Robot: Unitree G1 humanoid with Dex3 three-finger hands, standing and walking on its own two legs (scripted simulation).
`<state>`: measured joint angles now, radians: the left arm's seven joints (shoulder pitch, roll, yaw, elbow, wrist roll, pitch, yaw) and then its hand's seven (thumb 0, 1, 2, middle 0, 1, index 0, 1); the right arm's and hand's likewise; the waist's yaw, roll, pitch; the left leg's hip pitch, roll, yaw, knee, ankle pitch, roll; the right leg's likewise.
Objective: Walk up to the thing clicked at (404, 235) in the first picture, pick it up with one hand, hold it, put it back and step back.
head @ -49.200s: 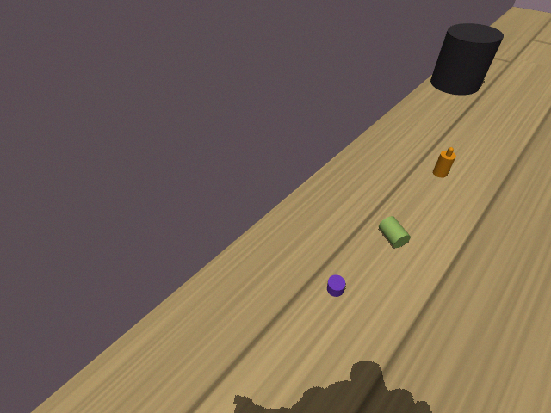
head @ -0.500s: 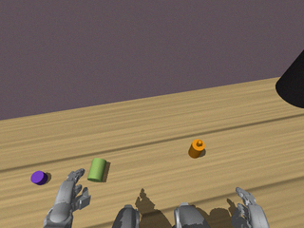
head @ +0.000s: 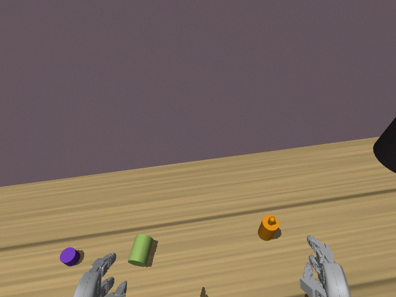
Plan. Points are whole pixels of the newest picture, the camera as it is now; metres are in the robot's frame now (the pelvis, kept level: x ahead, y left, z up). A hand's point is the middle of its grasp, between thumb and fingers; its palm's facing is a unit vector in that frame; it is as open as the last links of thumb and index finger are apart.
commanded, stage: home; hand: left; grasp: from above
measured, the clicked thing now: (140, 250) +0.45 +0.31 -0.67
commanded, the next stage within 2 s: stand in 1.78 s
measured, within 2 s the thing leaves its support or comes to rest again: neither
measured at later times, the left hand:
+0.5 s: hand (121, 296) +0.16 +0.18 -0.05, palm faces +0.03 -0.98 -0.21, open 8.7 cm
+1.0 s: hand (122, 294) +0.16 +0.18 -0.05, palm faces +0.03 -0.98 -0.21, open 7.4 cm
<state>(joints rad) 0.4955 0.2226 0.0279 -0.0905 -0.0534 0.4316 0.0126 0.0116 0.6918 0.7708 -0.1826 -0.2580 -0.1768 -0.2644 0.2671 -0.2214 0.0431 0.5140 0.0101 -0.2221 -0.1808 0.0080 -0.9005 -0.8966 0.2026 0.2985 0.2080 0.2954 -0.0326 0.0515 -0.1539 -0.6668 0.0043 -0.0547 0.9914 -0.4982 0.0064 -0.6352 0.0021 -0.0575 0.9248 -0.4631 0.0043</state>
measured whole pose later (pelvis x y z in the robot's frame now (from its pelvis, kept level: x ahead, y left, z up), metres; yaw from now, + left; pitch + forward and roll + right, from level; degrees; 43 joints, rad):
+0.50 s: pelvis +0.00 +0.00 +0.00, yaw +0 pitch +10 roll -2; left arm 0.49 0.23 0.03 -0.10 -0.06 0.43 0.01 0.01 0.69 0.77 -0.18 -0.26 -0.18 -0.26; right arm 0.30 -0.23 0.04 0.53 0.01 -0.22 -0.18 0.01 -0.90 -0.90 0.20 0.30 0.21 0.30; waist -0.04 0.05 -0.15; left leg -0.68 0.01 -0.05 1.00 -0.50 0.00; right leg -0.65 0.01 -0.05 0.94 -0.46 0.00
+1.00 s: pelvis +0.00 +0.00 +0.00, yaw +0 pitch +10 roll -2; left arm 0.50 0.23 0.02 -0.12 -0.06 0.44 0.01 0.01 0.90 0.89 -0.20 -0.30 -0.20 -0.30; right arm 0.29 -0.23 0.03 0.52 0.01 -0.23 -0.18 0.01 -0.90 -0.90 0.20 0.30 0.21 0.29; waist -0.03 0.05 -0.15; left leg -0.68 0.01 -0.06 1.01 -0.51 0.00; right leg -0.65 0.01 -0.06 0.95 -0.47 0.00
